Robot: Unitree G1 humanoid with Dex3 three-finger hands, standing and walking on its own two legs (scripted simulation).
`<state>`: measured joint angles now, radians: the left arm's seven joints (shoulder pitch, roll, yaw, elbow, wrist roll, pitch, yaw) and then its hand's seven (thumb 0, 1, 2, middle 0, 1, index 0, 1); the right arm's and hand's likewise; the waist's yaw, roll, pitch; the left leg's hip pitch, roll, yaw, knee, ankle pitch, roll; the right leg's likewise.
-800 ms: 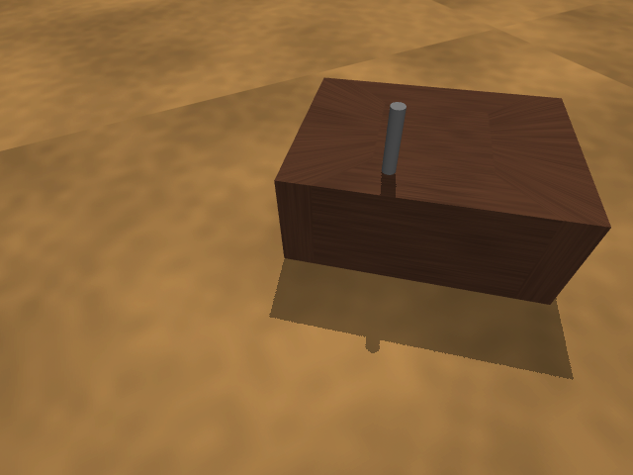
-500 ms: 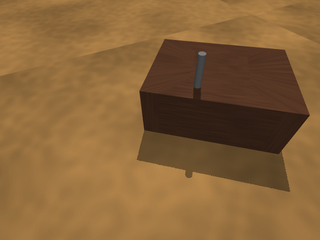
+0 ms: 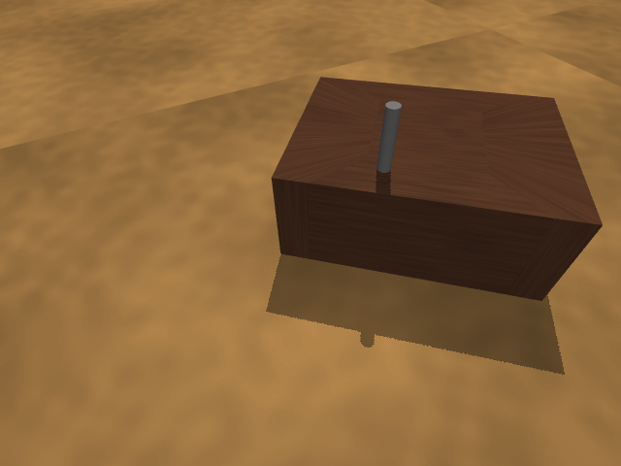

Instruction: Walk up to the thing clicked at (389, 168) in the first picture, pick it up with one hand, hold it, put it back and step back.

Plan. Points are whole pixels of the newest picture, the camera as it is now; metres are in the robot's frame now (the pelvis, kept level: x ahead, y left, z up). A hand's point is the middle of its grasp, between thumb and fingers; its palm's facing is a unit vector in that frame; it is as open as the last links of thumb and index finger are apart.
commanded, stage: stand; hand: left
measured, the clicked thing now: (388, 139) +1.12 -0.22 -0.24
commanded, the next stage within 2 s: walk up in 0.32 s
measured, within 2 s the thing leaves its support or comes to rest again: neither
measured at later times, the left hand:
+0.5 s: hand out of the picture +0.10 +0.25 -0.15, palm faces -0.10 -0.93 -0.35, open 7.4 cm
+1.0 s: hand (248, 412) +0.25 +0.13 -0.17, palm faces -0.19 -0.93 -0.31, open 7.4 cm
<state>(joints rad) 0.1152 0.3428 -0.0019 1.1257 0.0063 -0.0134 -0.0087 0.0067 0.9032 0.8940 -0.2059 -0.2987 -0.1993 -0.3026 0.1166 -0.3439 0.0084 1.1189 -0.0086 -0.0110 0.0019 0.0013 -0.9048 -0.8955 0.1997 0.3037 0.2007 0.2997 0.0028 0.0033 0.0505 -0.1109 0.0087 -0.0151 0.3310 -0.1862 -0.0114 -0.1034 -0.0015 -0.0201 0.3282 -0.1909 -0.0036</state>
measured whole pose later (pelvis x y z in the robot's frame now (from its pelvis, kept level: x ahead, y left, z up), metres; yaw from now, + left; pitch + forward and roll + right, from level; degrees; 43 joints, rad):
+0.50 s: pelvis +0.02 -0.02 -0.01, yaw -4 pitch -2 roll +2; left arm 0.21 0.43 0.08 1.02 0.04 0.03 -0.09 0.01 0.90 0.89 -0.21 -0.30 -0.20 -0.30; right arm 0.23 -0.38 -0.07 1.02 -0.04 -0.07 0.01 0.00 -0.90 -0.89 0.20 0.30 0.21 0.30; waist -0.01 -0.04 0.04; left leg -0.08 0.04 0.06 0.38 -0.27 0.00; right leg -0.39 -0.03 0.05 0.85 -0.39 -0.01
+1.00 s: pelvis +0.19 -0.13 -0.02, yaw -12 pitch -3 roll -1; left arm 0.36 0.40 0.06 0.88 0.02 -0.03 -0.08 0.01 0.90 0.89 -0.21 -0.30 -0.20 -0.30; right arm 0.26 -0.39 -0.07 0.89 -0.03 -0.07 0.06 0.00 -0.90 -0.90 0.20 0.30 0.20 0.30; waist 0.05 -0.01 0.07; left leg -0.38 0.07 0.05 0.63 -0.26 0.02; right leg -0.16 0.04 0.00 0.59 -0.38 -0.03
